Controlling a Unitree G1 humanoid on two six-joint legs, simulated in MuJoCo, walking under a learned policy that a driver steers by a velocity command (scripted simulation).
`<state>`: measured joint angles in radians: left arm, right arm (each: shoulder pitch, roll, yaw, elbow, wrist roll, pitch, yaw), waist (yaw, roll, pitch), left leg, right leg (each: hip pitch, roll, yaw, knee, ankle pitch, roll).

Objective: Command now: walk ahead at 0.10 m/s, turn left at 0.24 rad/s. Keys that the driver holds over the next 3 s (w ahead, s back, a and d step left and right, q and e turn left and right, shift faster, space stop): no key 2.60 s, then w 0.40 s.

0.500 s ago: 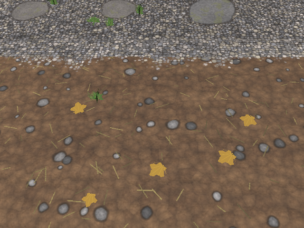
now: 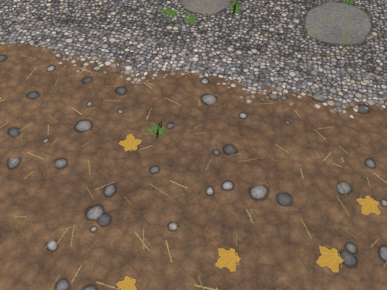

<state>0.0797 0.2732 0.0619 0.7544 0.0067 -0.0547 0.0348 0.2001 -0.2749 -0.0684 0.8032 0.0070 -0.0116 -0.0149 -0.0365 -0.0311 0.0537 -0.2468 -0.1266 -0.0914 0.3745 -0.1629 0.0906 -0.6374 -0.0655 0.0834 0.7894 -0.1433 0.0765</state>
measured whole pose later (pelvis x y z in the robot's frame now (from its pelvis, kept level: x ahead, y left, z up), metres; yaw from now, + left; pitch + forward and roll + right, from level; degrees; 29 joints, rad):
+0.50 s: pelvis +0.08 -0.03 -0.01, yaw +2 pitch -1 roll +0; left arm 0.12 0.23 0.04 0.83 0.01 -0.03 0.01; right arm 0.23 -0.24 -0.04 0.89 -0.01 0.02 -0.02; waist -0.01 -0.01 0.03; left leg -0.16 -0.04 -0.07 0.52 -0.35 0.01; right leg -0.31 0.01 0.01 0.53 -0.21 -0.01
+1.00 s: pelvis +0.07 -0.03 -0.01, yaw +1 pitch -2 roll +0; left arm 0.14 0.23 0.05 1.01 0.00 0.00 0.03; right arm 0.25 -0.21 -0.03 1.01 -0.01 -0.01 -0.03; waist 0.00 -0.01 0.04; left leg -0.12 -0.04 -0.05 0.49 -0.34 0.02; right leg -0.28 0.01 0.02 0.50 -0.19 0.00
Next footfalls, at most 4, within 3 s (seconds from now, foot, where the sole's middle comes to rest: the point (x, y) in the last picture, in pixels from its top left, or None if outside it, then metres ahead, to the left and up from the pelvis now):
0.14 right None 0.16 -0.15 -0.78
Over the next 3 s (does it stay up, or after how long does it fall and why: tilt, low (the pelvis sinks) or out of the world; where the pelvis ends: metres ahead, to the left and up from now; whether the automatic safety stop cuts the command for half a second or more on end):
stays up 0.18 -0.07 0.00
